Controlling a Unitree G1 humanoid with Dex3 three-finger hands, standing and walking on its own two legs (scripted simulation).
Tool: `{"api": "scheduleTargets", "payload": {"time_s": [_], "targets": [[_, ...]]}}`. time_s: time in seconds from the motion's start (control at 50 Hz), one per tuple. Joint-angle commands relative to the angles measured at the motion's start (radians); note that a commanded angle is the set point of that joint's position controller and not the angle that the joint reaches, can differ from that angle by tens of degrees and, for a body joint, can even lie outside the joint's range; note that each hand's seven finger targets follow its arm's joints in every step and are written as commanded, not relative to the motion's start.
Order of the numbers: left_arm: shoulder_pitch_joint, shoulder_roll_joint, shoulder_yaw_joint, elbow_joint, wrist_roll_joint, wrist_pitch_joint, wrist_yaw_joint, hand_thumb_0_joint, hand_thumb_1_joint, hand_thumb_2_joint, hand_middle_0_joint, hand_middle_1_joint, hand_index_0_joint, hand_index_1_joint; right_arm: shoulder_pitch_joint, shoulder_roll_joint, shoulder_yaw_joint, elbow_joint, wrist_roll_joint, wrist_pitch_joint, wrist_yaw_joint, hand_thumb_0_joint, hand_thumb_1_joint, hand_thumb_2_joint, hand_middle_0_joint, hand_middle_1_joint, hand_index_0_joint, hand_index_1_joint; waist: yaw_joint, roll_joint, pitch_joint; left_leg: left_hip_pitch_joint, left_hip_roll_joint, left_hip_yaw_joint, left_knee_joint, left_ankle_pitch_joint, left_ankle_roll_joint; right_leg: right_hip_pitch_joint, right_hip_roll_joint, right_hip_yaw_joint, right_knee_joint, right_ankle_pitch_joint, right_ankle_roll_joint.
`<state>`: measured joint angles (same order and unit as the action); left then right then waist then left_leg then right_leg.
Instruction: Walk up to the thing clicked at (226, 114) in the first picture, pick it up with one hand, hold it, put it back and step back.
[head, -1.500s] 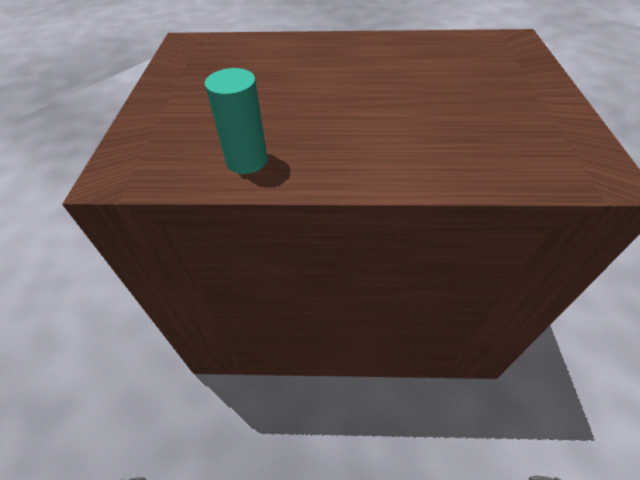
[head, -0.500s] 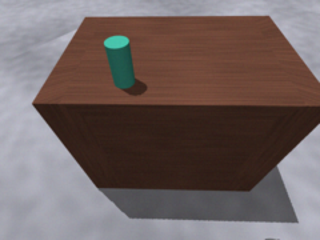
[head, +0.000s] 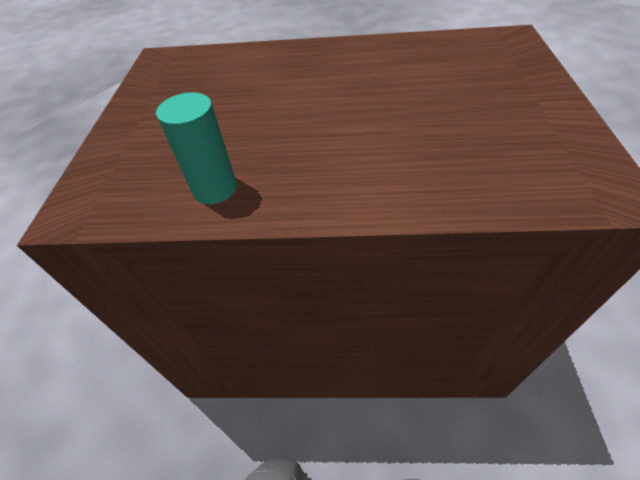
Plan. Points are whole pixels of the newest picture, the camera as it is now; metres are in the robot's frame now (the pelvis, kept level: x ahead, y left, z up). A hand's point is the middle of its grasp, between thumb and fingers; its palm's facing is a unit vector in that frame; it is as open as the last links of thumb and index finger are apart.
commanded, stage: walk up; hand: left
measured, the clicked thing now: (200, 151) +0.54 +0.20 +0.11
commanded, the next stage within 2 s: stand in 1.94 s
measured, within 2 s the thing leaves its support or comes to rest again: neither
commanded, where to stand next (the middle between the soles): +0.11 +0.03 m, yaw -1 degrees
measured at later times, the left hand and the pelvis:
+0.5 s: hand out of the picture +0.13 +0.27 -0.17, palm faces +0.00 -0.93 -0.38, open 7.4 cm; pelvis +0.06 +0.01 -0.02, yaw +0 degrees
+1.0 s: hand (139, 468) +0.15 +0.30 -0.16, palm faces -0.03 -0.92 -0.38, open 7.4 cm; pelvis +0.06 +0.03 -0.01, yaw +0 degrees
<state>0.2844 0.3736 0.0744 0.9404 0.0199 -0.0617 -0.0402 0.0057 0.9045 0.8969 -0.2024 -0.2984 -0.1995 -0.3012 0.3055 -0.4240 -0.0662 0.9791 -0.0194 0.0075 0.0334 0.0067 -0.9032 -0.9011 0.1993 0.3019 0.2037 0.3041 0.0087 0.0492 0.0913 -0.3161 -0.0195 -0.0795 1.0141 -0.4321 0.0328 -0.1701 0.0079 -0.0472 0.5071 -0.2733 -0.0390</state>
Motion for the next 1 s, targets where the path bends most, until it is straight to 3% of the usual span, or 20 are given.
{"api": "scheduleTargets", "payload": {"time_s": [0.0,0.1,0.22,0.24,0.26,0.28,0.34,0.44,0.48,0.5,0.54,0.6,0.66,0.68,0.72,0.74,0.84,0.88,0.92,0.98], "targets": [[0.021,0.25,0.053,-0.099,-0.011,-0.039,0.034,0.0,0.9,0.9,-0.2,-0.3,-0.2,-0.3,0.021,-0.152,-0.036,-0.099,0.009,-0.033,0.003,0.0,-0.9,-0.9,0.2,0.3,0.2,0.3,0.003,-0.133,0.023,-0.208,0.049,-0.072,0.012,0.091,-0.02,0.103,-0.261,0.242,-0.261,0.317,-0.138],[-0.002,0.228,0.032,-0.138,-0.002,-0.024,0.056,0.0,0.9,0.9,-0.2,-0.3,-0.2,-0.3,-0.018,-0.095,-0.023,-0.13,0.003,-0.016,-0.004,0.0,-0.9,-0.9,0.2,0.3,0.2,0.3,-0.001,-0.178,-0.004,-0.053,0.048,0.018,-0.265,0.199,-0.036,0.025,-0.221,0.06,-0.138,0.702,-0.131],[-0.016,0.222,0.01,-0.139,-0.033,0.012,0.069,0.0,0.9,0.9,-0.2,-0.3,-0.2,-0.3,-0.02,-0.14,-0.036,-0.12,-0.005,-0.032,-0.025,0.0,-0.9,-0.9,0.2,0.3,0.2,0.3,-0.028,-0.086,-0.082,0.211,0.046,0.07,-0.525,0.524,0.039,-0.089,-0.155,0.057,0.154,0.532,-0.055],[0.006,0.189,0.002,-0.145,-0.046,0.013,0.069,0.0,0.9,0.9,-0.2,-0.3,-0.2,-0.3,-0.003,-0.207,-0.052,-0.124,-0.012,-0.036,-0.035,0.0,-0.9,-0.9,0.2,0.3,0.2,0.3,-0.032,0.057,-0.129,0.27,0.181,-0.098,-0.527,0.76,0.094,-0.141,-0.066,0.044,0.296,0.389,-0.012],[0.064,0.159,-0.004,-0.131,-0.067,0.024,0.073,0.0,0.9,0.9,-0.2,-0.3,-0.2,-0.3,-0.03,-0.224,-0.044,-0.152,-0.003,-0.044,-0.039,0.0,-0.9,-0.9,0.2,0.3,0.2,0.3,-0.013,0.126,-0.204,0.275,0.347,-0.316,-0.565,0.844,0.225,-0.148,0.029,0.053,0.446,-0.04,0.025],[0.065,0.182,0.001,-0.095,-0.059,0.043,0.078,0.0,0.9,0.9,-0.2,-0.3,-0.2,-0.3,-0.066,-0.212,-0.038,-0.152,0.016,-0.045,-0.041,0.0,-0.9,-0.9,0.2,0.3,0.2,0.3,-0.012,0.14,-0.222,0.194,0.389,-0.364,-0.579,0.763,0.292,-0.086,0.015,0.119,0.503,-0.381,0.016],[0.051,0.196,-0.002,-0.058,-0.046,0.049,0.071,0.0,0.9,0.9,-0.2,-0.3,-0.2,-0.3,-0.204,-0.177,-0.026,-0.175,-0.004,-0.019,-0.047,0.0,-0.9,-0.9,0.2,0.3,0.2,0.3,0.022,0.128,-0.129,0.038,0.278,-0.174,-0.61,0.359,0.191,-0.096,-0.034,0.111,0.36,-0.344,0.001],[0.087,0.221,0.021,-0.007,-0.001,0.022,0.078,0.0,0.9,0.9,-0.2,-0.3,-0.2,-0.3,-0.225,-0.164,-0.034,-0.187,0.012,0.019,-0.027,0.0,-0.9,-0.9,0.2,0.3,0.2,0.3,0.034,0.076,-0.108,-0.064,0.197,-0.095,-0.45,0.291,0.093,0.0,-0.032,0.084,-0.015,-0.039,0.001],[-0.031,0.376,0.053,-0.058,0.014,0.012,0.08,0.0,0.9,0.9,-0.2,-0.3,-0.2,-0.3,-0.266,-0.138,-0.042,-0.2,0.015,0.034,-0.03,0.0,-0.9,-0.9,0.2,0.3,0.2,0.3,0.024,-0.246,-0.022,-0.113,0.005,0.032,-0.1,-0.093,-0.008,-0.225,-0.381,0.538,-0.194,0.017,-0.201],[-0.067,0.358,0.049,-0.089,0.021,0.002,0.081,0.0,0.9,0.9,-0.2,-0.3,-0.2,-0.3,-0.268,-0.152,-0.05,-0.199,0.007,0.038,-0.031,0.0,-0.9,-0.9,0.2,0.3,0.2,0.3,0.012,-0.199,0.004,-0.129,0.027,-0.028,-0.007,-0.128,-0.018,-0.213,-0.41,0.55,-0.154,0.185,-0.255],[-0.06,0.305,0.039,-0.086,0.011,-0.007,0.091,0.0,0.9,0.9,-0.2,-0.3,-0.2,-0.3,-0.245,-0.122,-0.048,-0.191,0.02,0.03,-0.031,0.0,-0.9,-0.9,0.2,0.3,0.2,0.3,0.001,-0.145,-0.004,-0.19,0.015,-0.048,0.042,-0.112,-0.014,-0.106,-0.342,0.383,-0.048,0.538,-0.233],[-0.043,0.266,0.027,-0.091,0.018,-0.006,0.089,0.0,0.9,0.9,-0.2,-0.3,-0.2,-0.3,-0.239,-0.11,-0.037,-0.179,0.023,0.005,-0.029,0.0,-0.9,-0.9,0.2,0.3,0.2,0.3,0.021,-0.201,-0.101,-0.136,0.04,0.035,-0.187,-0.068,-0.015,0.056,-0.248,0.242,0.053,0.692,-0.154],[-0.079,0.259,0.016,-0.108,-0.008,0.015,0.081,0.0,0.9,0.9,-0.2,-0.3,-0.2,-0.3,-0.169,-0.091,-0.037,-0.135,0.008,-0.013,-0.028,0.0,-0.9,-0.9,0.2,0.3,0.2,0.3,-0.019,-0.208,-0.167,0.086,0.016,0.107,-0.595,0.238,-0.005,0.044,-0.165,0.155,0.221,0.615,-0.072],[-0.068,0.223,0.003,-0.12,-0.018,0.019,0.079,0.0,0.9,0.9,-0.2,-0.3,-0.2,-0.3,-0.136,-0.145,-0.053,-0.124,-0.006,-0.022,-0.035,0.0,-0.9,-0.9,0.2,0.3,0.2,0.3,-0.033,-0.132,-0.22,0.262,0.084,-0.014,-0.597,0.47,0.039,-0.078,-0.126,0.133,0.328,0.502,-0.017],[-0.057,0.199,-0.005,-0.102,-0.033,0.037,0.086,0.0,0.9,0.9,-0.2,-0.3,-0.2,-0.3,-0.142,-0.237,-0.065,-0.135,0.015,-0.034,-0.037,0.0,-0.9,-0.9,0.2,0.3,0.2,0.3,-0.045,0.115,-0.279,0.268,0.383,-0.336,-0.545,0.701,0.252,-0.2,-0.019,0.118,0.439,-0.362,0.031],[-0.083,0.216,-0.006,-0.09,-0.03,0.041,0.088,0.0,0.9,0.9,-0.2,-0.3,-0.2,-0.3,-0.177,-0.221,-0.063,-0.132,0.011,-0.033,-0.038,0.0,-0.9,-0.9,0.2,0.3,0.2,0.3,-0.025,0.075,-0.206,0.174,0.361,-0.294,-0.561,0.641,0.254,-0.175,-0.04,0.152,0.431,-0.384,0.026],[-0.019,0.197,0.002,-0.013,-0.022,0.027,0.069,0.0,0.9,0.9,-0.2,-0.3,-0.2,-0.3,-0.265,-0.187,-0.022,-0.124,0.018,-0.019,-0.041,0.0,-0.9,-0.9,0.2,0.3,0.2,0.3,0.032,0.108,-0.129,0.074,0.189,-0.086,-0.447,0.614,0.102,-0.013,-0.014,0.031,0.033,-0.016,0.018],[-0.038,0.234,0.01,-0.009,-0.008,0.021,0.073,0.0,0.9,0.9,-0.2,-0.3,-0.2,-0.3,-0.242,-0.145,-0.005,-0.121,0.034,-0.013,-0.037,0.0,-0.9,-0.9,0.2,0.3,0.2,0.3,0.025,0.031,-0.15,-0.01,0.164,-0.083,-0.438,0.473,0.044,0.109,-0.085,0.14,-0.029,0.21,-0.012],[-0.157,0.293,0.007,-0.027,-0.012,0.024,0.061,0.0,0.9,0.9,-0.2,-0.3,-0.2,-0.3,-0.206,-0.129,-0.004,-0.078,0.035,-0.004,-0.036,0.0,-0.9,-0.9,0.2,0.3,0.2,0.3,-0.023,-0.099,-0.12,0.142,0.064,-0.004,-0.427,0.144,-0.003,-0.139,-0.23,0.3,-0.075,0.108,-0.097],[-0.199,0.225,-0.017,-0.004,-0.019,0.032,0.055,0.0,0.9,0.9,-0.2,-0.3,-0.2,-0.3,-0.263,-0.15,-0.003,-0.045,0.024,-0.016,-0.029,0.0,-0.9,-0.9,0.2,0.3,0.2,0.3,-0.005,-0.053,-0.056,0.098,0.13,-0.074,-0.588,0.157,0.024,-0.121,-0.117,0.167,-0.066,0.005,-0.013]]}}
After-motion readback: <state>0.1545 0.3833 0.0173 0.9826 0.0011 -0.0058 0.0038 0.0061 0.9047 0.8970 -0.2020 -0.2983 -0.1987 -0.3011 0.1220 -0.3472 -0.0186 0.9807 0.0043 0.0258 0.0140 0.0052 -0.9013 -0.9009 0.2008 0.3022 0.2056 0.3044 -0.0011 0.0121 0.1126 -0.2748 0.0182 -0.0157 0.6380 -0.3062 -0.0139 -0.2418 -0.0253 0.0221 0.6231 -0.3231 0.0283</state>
